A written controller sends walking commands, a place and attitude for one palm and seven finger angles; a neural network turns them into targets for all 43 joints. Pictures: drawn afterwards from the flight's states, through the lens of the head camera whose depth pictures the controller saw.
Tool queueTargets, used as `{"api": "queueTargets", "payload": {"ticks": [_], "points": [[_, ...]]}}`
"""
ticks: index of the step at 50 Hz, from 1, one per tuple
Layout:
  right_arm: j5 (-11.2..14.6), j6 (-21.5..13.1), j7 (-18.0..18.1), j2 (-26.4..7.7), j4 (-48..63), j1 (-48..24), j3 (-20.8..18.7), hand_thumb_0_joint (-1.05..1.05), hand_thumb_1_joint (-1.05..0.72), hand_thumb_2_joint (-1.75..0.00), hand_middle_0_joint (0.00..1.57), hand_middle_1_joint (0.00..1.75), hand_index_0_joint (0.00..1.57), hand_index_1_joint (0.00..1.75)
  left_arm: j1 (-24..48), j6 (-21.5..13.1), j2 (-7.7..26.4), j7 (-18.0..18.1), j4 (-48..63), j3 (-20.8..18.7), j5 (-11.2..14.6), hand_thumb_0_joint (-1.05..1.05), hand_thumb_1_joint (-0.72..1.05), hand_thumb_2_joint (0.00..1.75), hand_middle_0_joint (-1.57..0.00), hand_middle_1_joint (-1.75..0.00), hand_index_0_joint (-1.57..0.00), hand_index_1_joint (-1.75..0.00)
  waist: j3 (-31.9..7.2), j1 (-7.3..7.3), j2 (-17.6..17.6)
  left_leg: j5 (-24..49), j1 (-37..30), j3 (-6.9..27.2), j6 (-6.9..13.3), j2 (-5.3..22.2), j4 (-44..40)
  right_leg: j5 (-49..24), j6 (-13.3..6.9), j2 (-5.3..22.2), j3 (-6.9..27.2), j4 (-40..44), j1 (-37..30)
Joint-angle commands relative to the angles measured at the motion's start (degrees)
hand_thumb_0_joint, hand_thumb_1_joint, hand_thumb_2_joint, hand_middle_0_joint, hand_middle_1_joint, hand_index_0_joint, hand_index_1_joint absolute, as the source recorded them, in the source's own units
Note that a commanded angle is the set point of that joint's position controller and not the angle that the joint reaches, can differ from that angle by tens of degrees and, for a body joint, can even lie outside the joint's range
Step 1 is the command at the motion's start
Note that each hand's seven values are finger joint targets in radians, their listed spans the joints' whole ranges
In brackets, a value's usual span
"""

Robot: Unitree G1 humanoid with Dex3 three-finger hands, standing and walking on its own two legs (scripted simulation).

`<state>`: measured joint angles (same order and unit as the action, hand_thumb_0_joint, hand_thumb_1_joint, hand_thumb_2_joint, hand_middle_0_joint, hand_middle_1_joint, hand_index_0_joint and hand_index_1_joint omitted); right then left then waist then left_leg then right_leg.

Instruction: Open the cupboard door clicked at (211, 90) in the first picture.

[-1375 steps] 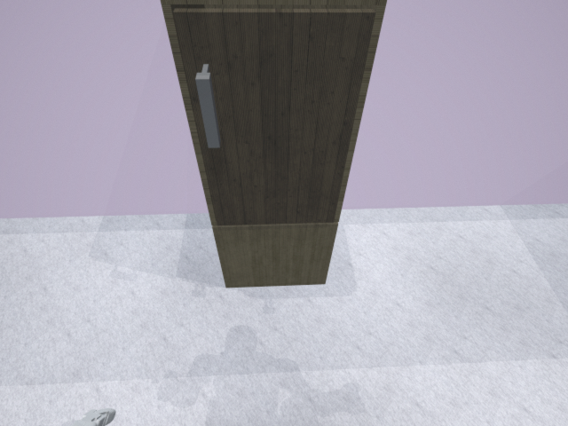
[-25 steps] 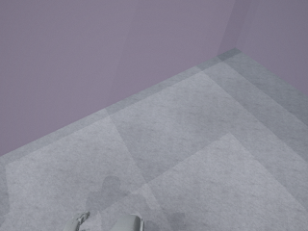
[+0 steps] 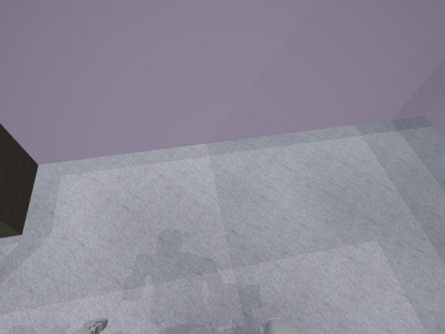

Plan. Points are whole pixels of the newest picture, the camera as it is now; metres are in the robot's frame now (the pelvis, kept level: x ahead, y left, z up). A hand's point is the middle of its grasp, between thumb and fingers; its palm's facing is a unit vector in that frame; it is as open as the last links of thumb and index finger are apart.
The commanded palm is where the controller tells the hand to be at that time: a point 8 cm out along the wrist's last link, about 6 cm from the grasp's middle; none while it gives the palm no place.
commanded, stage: turn to face it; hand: left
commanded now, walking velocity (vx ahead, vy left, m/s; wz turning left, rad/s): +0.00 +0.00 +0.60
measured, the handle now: out of the picture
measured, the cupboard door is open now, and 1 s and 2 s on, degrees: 47 47 47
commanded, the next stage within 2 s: take the last steps up to it in 1.66 s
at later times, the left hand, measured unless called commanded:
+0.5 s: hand out of the picture +0.01 +0.18 -0.18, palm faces +0.36 -0.91 -0.22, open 7.3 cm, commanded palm none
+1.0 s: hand out of the picture +0.02 +0.18 -0.15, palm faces +0.58 -0.77 -0.27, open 7.4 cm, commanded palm none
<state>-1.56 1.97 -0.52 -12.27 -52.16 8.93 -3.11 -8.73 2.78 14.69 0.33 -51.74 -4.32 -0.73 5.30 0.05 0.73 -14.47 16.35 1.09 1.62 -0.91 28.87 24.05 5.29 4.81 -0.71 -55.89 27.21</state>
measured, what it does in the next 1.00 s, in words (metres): steps on the spot, turning left: right foot, then left foot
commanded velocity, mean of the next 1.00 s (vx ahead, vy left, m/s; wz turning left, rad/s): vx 0.00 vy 0.00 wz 0.60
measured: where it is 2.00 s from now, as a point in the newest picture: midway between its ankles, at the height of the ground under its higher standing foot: outside the picture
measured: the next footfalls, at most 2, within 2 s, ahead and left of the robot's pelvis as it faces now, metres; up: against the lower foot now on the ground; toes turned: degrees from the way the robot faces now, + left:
right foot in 0.14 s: +0.05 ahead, -0.15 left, +0.00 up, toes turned +3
left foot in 0.50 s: +0.03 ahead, +0.10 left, +0.00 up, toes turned +26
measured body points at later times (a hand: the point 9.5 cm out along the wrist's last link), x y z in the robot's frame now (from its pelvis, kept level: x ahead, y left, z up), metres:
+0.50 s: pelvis +0.02 -0.02 -0.01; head +0.07 +0.01 +0.43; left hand -0.01 +0.23 -0.16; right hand +0.21 -0.23 -0.15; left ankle -0.01 +0.08 -0.74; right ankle +0.02 -0.15 -0.74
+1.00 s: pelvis +0.05 -0.05 -0.01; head +0.10 -0.04 +0.44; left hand -0.01 +0.22 -0.13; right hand +0.25 -0.22 -0.17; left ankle -0.03 +0.05 -0.68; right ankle +0.11 -0.15 -0.74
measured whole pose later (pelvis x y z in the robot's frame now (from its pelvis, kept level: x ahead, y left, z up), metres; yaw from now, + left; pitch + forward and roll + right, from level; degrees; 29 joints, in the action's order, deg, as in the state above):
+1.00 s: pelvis +0.05 -0.05 -0.01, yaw +38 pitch +1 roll +1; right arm -1.2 4.9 -1.3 -14.3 -54.3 10.2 -5.3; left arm -8.5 0.1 10.4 1.1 -49.3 -2.0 -0.9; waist 5.7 -1.8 -2.7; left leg -26.5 28.4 2.9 -2.2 -2.7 59.9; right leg 18.6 0.3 3.9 -4.8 -32.8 14.7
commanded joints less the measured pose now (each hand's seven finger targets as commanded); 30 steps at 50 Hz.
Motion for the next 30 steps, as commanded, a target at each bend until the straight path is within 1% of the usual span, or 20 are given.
{"api": "queueTargets", "payload": {"ticks": [1, 3, 4, 5, 6, 7, 8, 9, 11, 12, 15, 20, 21, 23, 24, 25, 26, 27, 28, 30], "points": [[-0.2, -0.7, 0.9, -12.3, 2.9, 1.5, -3.8, 0.0, -0.9, -0.9, 0.2, 0.3, 0.2, 0.3, 1.0, -1.4, 2.8, 0.3, 5.5, -0.5, 0.0, 0.0, 0.9, 0.9, -0.2, -0.3, -0.2, -0.3, -7.8, -1.62, -10.4, 21.2, -5.4, 14.6, 7.3, 13.0, -7.0, 0.3, -0.8, -2.6, -1.2, 9.6, -3.7], [0.0, -0.4, 0.9, -12.5, 3.5, -0.2, -4.0, 0.0, -0.9, -0.9, 0.2, 0.3, 0.2, 0.3, -1.5, -1.8, 3.0, 0.5, 5.2, -0.6, 0.2, 0.0, 0.9, 0.9, -0.2, -0.3, -0.2, -0.3, -8.5, -0.45, -11.0, 21.8, -3.2, 15.9, 6.7, 12.1, -5.0, -2.1, -1.3, -4.1, -2.0, 16.5, -9.2], [0.2, -0.3, 0.9, -12.1, 3.7, -0.9, -4.0, 0.0, -0.9, -0.9, 0.2, 0.3, 0.2, 0.3, -3.2, -2.2, 3.2, 0.6, 4.7, -0.7, 0.3, 0.0, 0.9, 0.9, -0.2, -0.3, -0.2, -0.3, -8.8, 0.55, -9.8, 20.5, -0.3, 16.2, 5.7, 11.2, -3.3, -6.3, -1.6, -4.3, -2.1, 22.4, -14.2], [0.6, -0.3, 0.7, -11.3, 4.2, -1.8, -3.9, 0.0, -0.9, -0.9, 0.2, 0.3, 0.2, 0.3, -5.9, -2.8, 4.8, 0.9, 4.4, -1.1, 0.2, 0.0, 0.9, 0.9, -0.2, -0.3, -0.2, -0.3, -9.5, 2.22, -6.6, 16.2, 3.4, 15.0, 3.4, 8.9, 0.0, -11.9, -2.0, -2.8, -1.1, 30.9, -21.0], [1.2, -0.3, 0.4, -7.9, 5.0, -1.1, -3.6, 0.0, -0.9, -0.9, 0.2, 0.3, 0.2, 0.3, -8.1, -3.4, 9.0, 1.4, 4.0, -2.1, -0.7, 0.0, 0.9, 0.9, -0.2, -0.3, -0.2, -0.3, -10.7, 3.09, 5.5, 1.0, 13.6, 9.2, -0.5, 2.7, 9.8, -13.8, -5.1, 9.0, 10.2, 38.3, -30.0], [1.2, -0.4, 0.1, -5.9, 6.2, -1.8, -3.2, 0.0, -0.9, -0.9, 0.2, 0.3, 0.2, 0.3, -8.6, -3.5, 12.6, 1.6, 4.1, -2.4, -1.2, 0.0, 0.9, 0.9, -0.2, -0.3, -0.2, -0.3, -9.3, 3.8, 16.8, -21.6, 19.0, 0.3, -4.0, -4.3, 25.3, -22.5, -12.5, 23.2, 22.1, 40.3, -28.2], [0.5, 0.2, 0.1, -7.6, 5.3, -1.9, -3.5, 0.0, -0.9, -0.9, 0.2, 0.3, 0.2, 0.3, -7.1, -3.6, 10.6, 1.9, 4.3, -1.6, -0.5, 0.0, 0.9, 0.9, -0.2, -0.3, -0.2, -0.3, -7.6, 2.5, 13.5, -20.2, 18.4, 3.7, -3.6, -0.8, 35.9, -25.1, -14.3, 22.9, 18.4, 39.1, -22.5], [0.5, 0.7, 0.0, -7.0, 4.4, -1.6, -3.5, 0.0, -0.9, -0.9, 0.2, 0.3, 0.2, 0.3, -4.5, -3.7, 8.7, 2.0, 4.7, -1.3, -0.4, 0.0, 0.9, 0.9, -0.2, -0.3, -0.2, -0.3, -6.9, 0.92, 15.1, -17.5, 19.2, 3.2, -4.2, 0.4, 41.1, -28.2, -14.0, 19.5, 16.0, 37.8, -21.1], [0.6, 1.3, -0.7, -6.1, 3.0, -1.0, -3.1, 0.0, -0.9, -0.9, 0.2, 0.3, 0.2, 0.3, -0.6, -3.5, 5.4, 2.0, 5.9, -0.3, -0.3, 0.0, 0.9, 0.9, -0.2, -0.3, -0.2, -0.3, -5.7, -1.02, 11.8, -10.8, 17.8, 1.0, -5.2, 2.3, 42.9, -34.0, -12.0, 14.2, 3.6, 35.4, -20.1], [0.7, 1.4, -0.9, -5.5, 2.8, -1.2, -2.7, 0.0, -0.9, -0.9, 0.2, 0.3, 0.2, 0.3, -0.8, -3.6, 5.2, 2.0, 6.0, -0.3, -0.4, 0.0, 0.9, 0.9, -0.2, -0.3, -0.2, -0.3, -5.9, -1.14, 11.1, -9.9, 17.1, -0.3, -5.5, 2.5, 40.8, -35.8, -11.5, 13.7, 1.0, 35.1, -20.2], [0.9, 1.3, -1.3, -3.9, 3.3, -3.7, -2.0, 0.0, -0.9, -0.9, 0.2, 0.3, 0.2, 0.3, -4.1, -3.8, 6.3, 1.9, 4.6, -0.9, -0.7, 0.0, 0.9, 0.9, -0.2, -0.3, -0.2, -0.3, -6.5, 0.73, 9.1, -11.0, 14.6, -3.7, -5.9, 2.3, 29.2, -40.1, -11.0, 14.1, -2.4, 33.5, -24.1], [1.1, 0.5, -1.5, -2.9, 4.4, -6.4, -1.3, 0.0, -0.9, -0.9, 0.2, 0.3, 0.2, 0.3, -7.6, -3.5, 8.6, 1.6, 2.8, -1.9, -1.1, 0.0, 0.9, 0.9, -0.2, -0.3, -0.2, -0.3, -7.2, 2.71, 12.2, -11.4, 9.1, -7.6, -4.6, 1.4, 13.7, -45.9, -10.8, 16.0, -4.9, 29.0, -26.6], [1.1, 0.3, -1.4, -3.4, 4.2, -5.3, -1.4, 0.0, -0.9, -0.9, 0.2, 0.3, 0.2, 0.3, -7.4, -3.5, 9.1, 1.5, 2.8, -2.1, -1.0, 0.0, 0.9, 0.9, -0.2, -0.3, -0.2, -0.3, -7.7, 2.05, 11.9, -9.5, 7.1, -8.3, -4.2, 0.9, 10.2, -46.5, -10.3, 16.3, -5.5, 27.5, -26.2], [0.7, -0.1, -1.2, -5.4, 3.4, -0.7, -1.9, 0.0, -0.9, -0.9, 0.2, 0.3, 0.2, 0.3, -5.8, -3.3, 9.6, 1.1, 3.2, -2.3, -0.3, 0.0, 0.9, 0.9, -0.2, -0.3, -0.2, -0.3, -9.1, -1.14, 8.4, 0.1, -3.7, -8.8, -3.1, 0.2, 0.0, -41.3, -7.1, 15.2, -8.9, 20.3, -20.0], [0.3, -0.5, -1.1, -9.5, 2.6, 3.5, -3.0, 0.0, -0.9, -0.9, 0.2, 0.3, 0.2, 0.3, -5.2, -3.1, 8.2, 0.7, 4.2, -2.1, 0.0, 0.0, 0.9, 0.9, -0.2, -0.3, -0.2, -0.3, -12.4, -3.66, -0.7, 13.1, -14.8, -1.9, -0.2, 6.2, -3.5, -30.7, -4.0, 12.6, -11.2, 10.3, -10.7], [0.0, -0.7, -0.7, -16.0, 2.3, 8.1, -4.7, 0.0, -0.9, -0.9, 0.2, 0.3, 0.2, 0.3, -3.2, -2.9, 3.9, 0.2, 6.7, -0.8, 0.4, 0.0, 0.9, 0.9, -0.2, -0.3, -0.2, -0.3, -14.1, -6.14, -18.4, 36.0, -22.5, 20.8, 8.8, 22.8, -5.2, 10.3, 0.1, 3.6, -11.1, -4.1, 5.5], [0.2, -0.3, -0.2, -18.0, 1.0, 11.4, -4.8, 0.0, -0.9, -0.9, 0.2, 0.3, 0.2, 0.3, 0.7, -2.0, 4.2, 0.8, 8.8, -0.5, -0.3, 0.0, 0.9, 0.9, -0.2, -0.3, -0.2, -0.3, -13.5, -7.29, -12.5, 34.6, -18.0, 21.8, 13.1, 26.9, -5.9, 15.9, -1.0, 2.7, -3.6, -10.2, 6.7], [0.1, -0.8, 0.6, -16.2, 1.1, 10.0, -4.6, 0.0, -0.9, -0.9, 0.2, 0.3, 0.2, 0.3, 2.6, -1.7, 3.3, 1.2, 8.1, -0.7, -0.2, 0.0, 0.9, 0.9, -0.2, -0.3, -0.2, -0.3, -13.4, -6.38, -13.8, 30.7, -16.5, 22.2, 12.3, 23.5, -6.5, 12.3, -1.0, 2.7, -0.7, -12.7, 9.0], [0.1, -0.8, 1.2, -14.7, 2.1, 6.8, -4.2, 0.0, -0.9, -0.9, 0.2, 0.3, 0.2, 0.3, 3.1, -1.5, 3.8, 1.1, 7.2, -0.9, -0.2, 0.0, 0.9, 0.9, -0.2, -0.3, -0.2, -0.3, -10.2, -5.28, -13.9, 24.9, -11.5, 19.7, 10.8, 21.1, -8.0, 8.2, -1.0, 2.9, 1.0, -13.9, 8.7], [0.0, -1.2, 1.3, -12.1, 3.4, 1.2, -3.1, 0.0, -0.9, -0.9, 0.2, 0.3, 0.2, 0.3, 0.3, -1.2, 3.9, 0.3, 5.0, -1.0, -0.4, 0.0, 0.9, 0.9, -0.2, -0.3, -0.2, -0.3, -8.0, -1.73, -9.4, 20.0, -7.2, 13.9, 8.0, 16.5, -9.2, 1.1, -0.7, 2.5, 1.4, -12.4, 6.1]]}}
